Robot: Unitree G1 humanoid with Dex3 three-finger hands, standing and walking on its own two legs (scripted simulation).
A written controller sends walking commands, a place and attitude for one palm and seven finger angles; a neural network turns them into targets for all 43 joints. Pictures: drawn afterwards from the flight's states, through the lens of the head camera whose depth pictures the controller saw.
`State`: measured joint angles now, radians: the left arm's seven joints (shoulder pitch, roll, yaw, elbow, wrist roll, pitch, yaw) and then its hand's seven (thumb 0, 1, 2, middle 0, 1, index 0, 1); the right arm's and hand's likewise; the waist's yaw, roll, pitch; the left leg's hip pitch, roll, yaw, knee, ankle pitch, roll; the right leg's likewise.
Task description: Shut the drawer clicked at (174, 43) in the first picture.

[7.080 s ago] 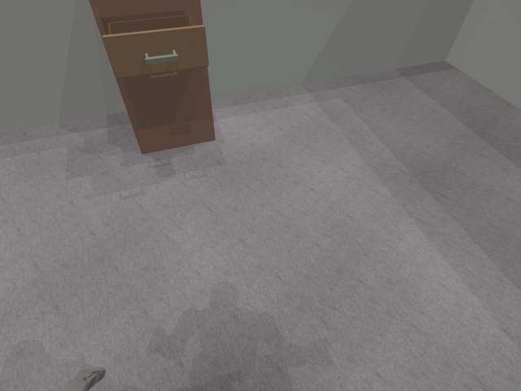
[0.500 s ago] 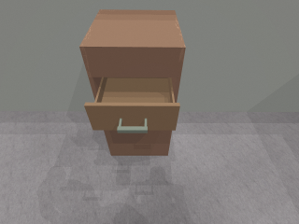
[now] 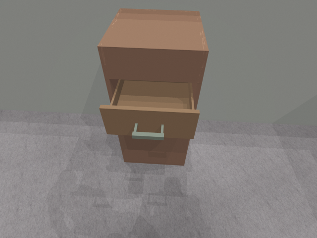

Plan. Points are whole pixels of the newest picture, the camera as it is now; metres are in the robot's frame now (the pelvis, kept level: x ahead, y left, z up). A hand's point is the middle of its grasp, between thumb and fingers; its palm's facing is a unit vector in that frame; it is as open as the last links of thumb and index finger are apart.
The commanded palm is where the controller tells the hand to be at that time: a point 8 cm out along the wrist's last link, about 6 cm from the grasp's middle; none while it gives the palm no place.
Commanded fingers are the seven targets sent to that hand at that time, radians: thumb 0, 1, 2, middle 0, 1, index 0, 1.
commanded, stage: look again from close up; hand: left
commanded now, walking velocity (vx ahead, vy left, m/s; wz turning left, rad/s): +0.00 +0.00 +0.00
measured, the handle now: (148, 131) +0.53 +0.08 -0.12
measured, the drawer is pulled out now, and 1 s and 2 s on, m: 0.19 0.19 0.19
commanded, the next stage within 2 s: shuffle to correct the standing spot in 0.36 s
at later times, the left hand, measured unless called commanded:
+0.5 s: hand out of the picture +0.03 +0.13 -0.17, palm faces +0.02 -0.99 -0.17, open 7.3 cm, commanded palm none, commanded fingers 0.00 0.90 0.90 -0.20 -0.30 -0.20 -0.30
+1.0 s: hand out of the picture +0.13 +0.08 -0.19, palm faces +0.03 -0.99 -0.15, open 7.4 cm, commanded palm none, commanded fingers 0.00 0.90 0.90 -0.20 -0.30 -0.20 -0.30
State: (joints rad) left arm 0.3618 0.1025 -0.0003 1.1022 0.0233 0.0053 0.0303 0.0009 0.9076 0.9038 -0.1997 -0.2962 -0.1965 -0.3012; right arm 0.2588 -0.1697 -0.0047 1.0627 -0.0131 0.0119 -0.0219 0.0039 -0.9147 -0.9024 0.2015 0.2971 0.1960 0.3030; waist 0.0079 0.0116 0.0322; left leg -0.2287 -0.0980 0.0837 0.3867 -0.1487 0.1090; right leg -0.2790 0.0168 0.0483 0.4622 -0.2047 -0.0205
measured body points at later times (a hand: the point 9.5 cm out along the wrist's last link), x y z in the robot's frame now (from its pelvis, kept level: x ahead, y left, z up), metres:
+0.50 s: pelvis +0.04 -0.03 +0.00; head +0.05 -0.03 +0.45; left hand +0.03 +0.18 -0.16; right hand +0.02 -0.24 -0.16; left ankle +0.06 +0.04 -0.74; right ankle +0.07 -0.13 -0.74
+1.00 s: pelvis +0.14 -0.08 +0.00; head +0.18 -0.06 +0.44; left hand +0.13 +0.13 -0.17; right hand +0.17 -0.32 -0.15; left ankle +0.09 +0.02 -0.71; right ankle +0.07 -0.13 -0.74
